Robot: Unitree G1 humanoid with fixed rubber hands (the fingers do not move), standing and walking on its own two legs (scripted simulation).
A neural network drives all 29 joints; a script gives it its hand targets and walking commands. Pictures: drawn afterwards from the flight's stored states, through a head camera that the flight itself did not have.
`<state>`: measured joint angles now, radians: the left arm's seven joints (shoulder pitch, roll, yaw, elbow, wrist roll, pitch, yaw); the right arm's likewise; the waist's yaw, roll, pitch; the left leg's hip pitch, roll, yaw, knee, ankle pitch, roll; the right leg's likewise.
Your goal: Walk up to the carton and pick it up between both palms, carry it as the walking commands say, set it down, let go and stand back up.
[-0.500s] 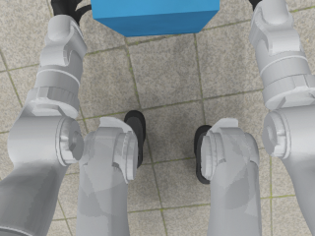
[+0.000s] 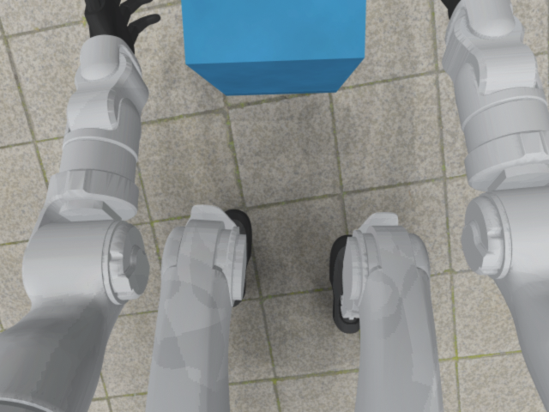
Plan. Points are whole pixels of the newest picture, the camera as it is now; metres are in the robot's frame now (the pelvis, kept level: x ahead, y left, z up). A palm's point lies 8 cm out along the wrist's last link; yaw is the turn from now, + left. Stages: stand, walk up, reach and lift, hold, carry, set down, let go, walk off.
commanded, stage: set down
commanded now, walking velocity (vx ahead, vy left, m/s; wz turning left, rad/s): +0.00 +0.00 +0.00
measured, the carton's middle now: (276, 10) +0.60 +0.04 -0.28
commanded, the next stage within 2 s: let go in 1.04 s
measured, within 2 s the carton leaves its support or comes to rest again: neither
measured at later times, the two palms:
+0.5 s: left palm out of the picture +0.51 +0.22 +0.01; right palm out of the picture +0.56 -0.18 +0.02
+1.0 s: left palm out of the picture +0.51 +0.22 +0.16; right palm out of the picture +0.56 -0.18 +0.16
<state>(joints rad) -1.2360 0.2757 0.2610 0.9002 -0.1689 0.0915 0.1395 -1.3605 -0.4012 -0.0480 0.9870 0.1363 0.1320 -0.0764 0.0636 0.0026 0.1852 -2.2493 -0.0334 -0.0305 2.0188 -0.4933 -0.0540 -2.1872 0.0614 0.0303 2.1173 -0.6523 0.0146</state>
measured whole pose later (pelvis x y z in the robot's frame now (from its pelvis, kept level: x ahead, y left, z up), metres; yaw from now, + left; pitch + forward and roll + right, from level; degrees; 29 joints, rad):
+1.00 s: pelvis +0.04 +0.01 +0.25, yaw -2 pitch +44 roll +0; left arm -0.96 0.13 0.39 0.71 0.04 0.17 0.06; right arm -1.13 -0.34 -0.29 0.95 -0.06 0.15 0.09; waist 0.08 -0.01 -0.07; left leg -1.55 -0.01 -0.03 1.03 -0.26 -0.02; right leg -1.50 0.04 0.05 1.09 -0.36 0.02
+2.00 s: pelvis +0.12 +0.00 +0.37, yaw +0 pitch +0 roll +0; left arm 0.24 0.22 0.04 0.40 0.00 0.08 -0.08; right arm 0.21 -0.20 -0.06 0.44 -0.01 0.07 0.07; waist 0.01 -0.01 0.07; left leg -0.22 -0.01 -0.05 0.43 -0.22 -0.02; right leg -0.15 0.02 0.04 0.44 -0.29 -0.01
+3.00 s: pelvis +0.14 +0.02 +0.37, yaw -1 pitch -1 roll +0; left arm 0.19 0.35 0.02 0.81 0.04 0.01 0.03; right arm 0.15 -0.34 -0.02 0.85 -0.03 0.00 -0.02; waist 0.00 -0.03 0.01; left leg -0.18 -0.02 -0.02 0.47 -0.27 0.01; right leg -0.10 0.00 0.07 0.43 -0.31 0.02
